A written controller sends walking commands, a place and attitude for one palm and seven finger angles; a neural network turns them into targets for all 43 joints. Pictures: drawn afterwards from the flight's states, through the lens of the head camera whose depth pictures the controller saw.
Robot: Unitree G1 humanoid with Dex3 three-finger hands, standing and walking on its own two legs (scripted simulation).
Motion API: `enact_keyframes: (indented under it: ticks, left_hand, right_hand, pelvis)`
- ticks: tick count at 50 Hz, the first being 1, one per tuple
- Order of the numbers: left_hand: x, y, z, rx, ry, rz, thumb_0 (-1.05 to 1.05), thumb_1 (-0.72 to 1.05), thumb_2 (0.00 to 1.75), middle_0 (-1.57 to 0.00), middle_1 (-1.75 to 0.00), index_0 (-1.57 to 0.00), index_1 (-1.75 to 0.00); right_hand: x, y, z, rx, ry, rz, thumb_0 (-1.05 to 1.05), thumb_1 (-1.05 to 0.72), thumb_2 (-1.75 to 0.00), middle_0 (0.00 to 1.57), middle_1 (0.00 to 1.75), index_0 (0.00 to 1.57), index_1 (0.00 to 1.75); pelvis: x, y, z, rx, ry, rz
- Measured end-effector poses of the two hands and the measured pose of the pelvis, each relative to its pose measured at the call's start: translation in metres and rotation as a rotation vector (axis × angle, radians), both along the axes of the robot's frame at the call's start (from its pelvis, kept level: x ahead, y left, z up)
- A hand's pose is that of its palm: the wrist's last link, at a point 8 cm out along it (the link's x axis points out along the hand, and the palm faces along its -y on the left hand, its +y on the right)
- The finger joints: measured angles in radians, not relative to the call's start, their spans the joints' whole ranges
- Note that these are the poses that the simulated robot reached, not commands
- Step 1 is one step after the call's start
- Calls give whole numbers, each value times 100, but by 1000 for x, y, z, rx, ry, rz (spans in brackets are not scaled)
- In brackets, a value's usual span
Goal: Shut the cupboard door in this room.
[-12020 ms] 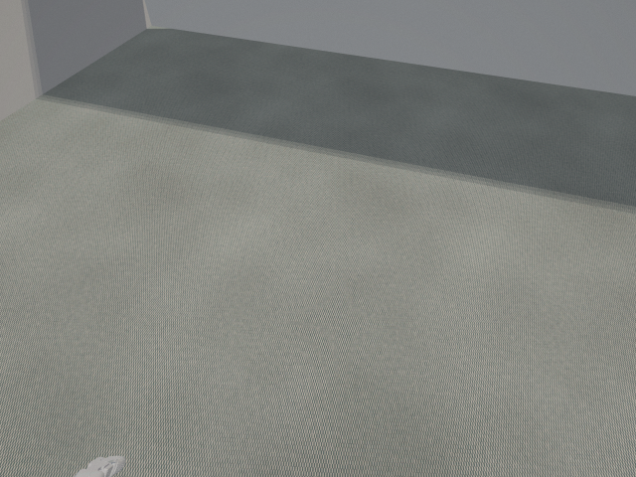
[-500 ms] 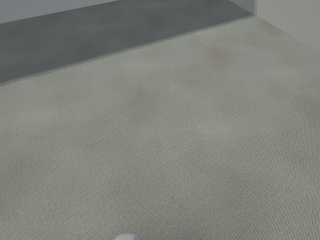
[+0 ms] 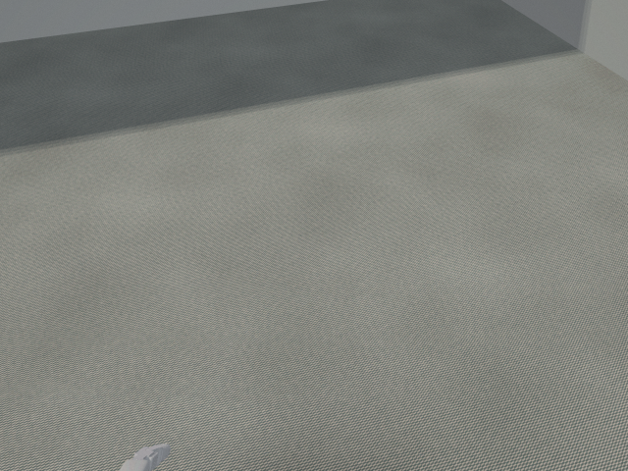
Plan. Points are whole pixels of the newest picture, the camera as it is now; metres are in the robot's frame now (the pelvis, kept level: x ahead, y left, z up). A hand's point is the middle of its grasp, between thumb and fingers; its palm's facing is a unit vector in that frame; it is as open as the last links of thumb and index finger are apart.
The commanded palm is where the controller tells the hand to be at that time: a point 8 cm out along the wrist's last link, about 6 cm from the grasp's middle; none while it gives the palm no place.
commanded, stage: turn or walk to find it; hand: left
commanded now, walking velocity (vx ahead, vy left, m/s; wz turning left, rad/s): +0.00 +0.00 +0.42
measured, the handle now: out of the picture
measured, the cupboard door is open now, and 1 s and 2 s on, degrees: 88 88 88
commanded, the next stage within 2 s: none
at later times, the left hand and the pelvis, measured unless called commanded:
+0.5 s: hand out of the picture -0.05 +0.23 -0.19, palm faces +0.28 -0.93 -0.25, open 7.4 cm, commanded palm none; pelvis -0.03 +0.02 -0.01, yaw +14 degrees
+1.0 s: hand out of the picture -0.05 +0.19 -0.15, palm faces +0.44 -0.86 -0.27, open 7.4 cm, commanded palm none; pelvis -0.04 -0.02 +0.00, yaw +27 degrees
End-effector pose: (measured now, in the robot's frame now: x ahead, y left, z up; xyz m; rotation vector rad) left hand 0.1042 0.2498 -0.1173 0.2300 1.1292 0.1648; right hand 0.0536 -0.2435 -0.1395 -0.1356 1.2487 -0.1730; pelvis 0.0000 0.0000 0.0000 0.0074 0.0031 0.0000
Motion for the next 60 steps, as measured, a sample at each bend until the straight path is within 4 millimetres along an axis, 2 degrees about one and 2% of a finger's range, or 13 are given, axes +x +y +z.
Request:
enact_keyframes:
  ticks: [3,6,13,18,23,25,29,34,40,43,53,56,60]
  left_hand:
    - [-8,-13,3,13,-34,10,0,91,90,-20,-30,-20,-30]
    - [-27,-21,8,9,-27,48,0,91,90,-20,-30,-20,-30]
    - [-75,-23,4,-8,45,141,1,90,90,-20,-30,-21,-30]
    - [-117,-10,-9,-31,104,218,1,90,90,-20,-30,-21,-30]
    - [-162,18,-34,-52,172,311,1,90,90,-20,-30,-21,-30]
    - [-175,26,-35,-49,208,333,1,90,90,-20,-30,-20,-30]
    - [-183,35,-25,-48,206,364,1,91,90,-20,-30,-20,-30]
    - [-173,36,-13,-35,136,379,1,91,90,-19,-30,-20,-30]
    - [-154,20,-4,-6,47,383,1,91,90,-19,-30,-20,-30]
    - [-153,6,-2,16,10,390,1,91,90,-20,-30,-20,-30]
    - [-201,-27,0,-24,54,506,1,90,90,-20,-30,-21,-30]
    - [-221,-28,-6,-45,76,545,1,90,90,-20,-30,-21,-30]
    - [-257,-23,-21,-74,111,608,1,90,90,-20,-30,-21,-30]
  right_hand:
    - [-5,-13,-10,13,18,10,0,-91,-90,21,30,20,30]
    - [-6,-22,-9,13,47,34,0,-91,-90,21,30,20,30]
    - [-5,-28,-2,-7,94,107,0,-91,-90,20,30,20,30]
    - [13,-12,3,-36,97,187,0,-91,-90,20,30,20,30]
    - [42,19,5,-70,10,276,0,-91,-90,20,30,20,30]
    - [49,31,11,-70,-22,300,0,-91,-90,20,30,20,30]
    - [56,47,20,-64,-50,335,0,-91,-90,20,30,20,30]
    - [60,55,20,-36,-56,368,0,-91,-90,21,30,20,30]
    - [62,43,4,2,-42,383,0,-91,-90,21,30,21,30]
    - [63,31,-9,17,-30,390,0,-91,-90,21,30,20,30]
    - [61,18,-1,-17,58,477,0,-91,-90,20,30,20,30]
    - [62,26,2,-36,74,517,0,-91,-90,20,30,20,30]
    - [69,51,6,-62,50,584,1,-91,-90,20,30,20,30]
  pelvis:
    - [-5,-10,-4,3,-10,33]
    - [-8,-15,0,14,-17,64]
    - [-13,-17,5,21,-19,144]
    - [-19,-7,3,16,-12,192]
    - [-27,13,-11,-3,-7,241]
    - [-30,17,-9,-1,-10,244]
    - [-34,21,1,-17,-12,273]
    - [-37,19,5,-18,-11,307]
    - [-38,2,0,-1,-7,355]
    - [-38,-9,-6,2,-12,384]
    - [-44,-17,4,21,-20,497]
    - [-49,-13,3,18,-17,528]
    - [-60,-2,-2,3,-17,570]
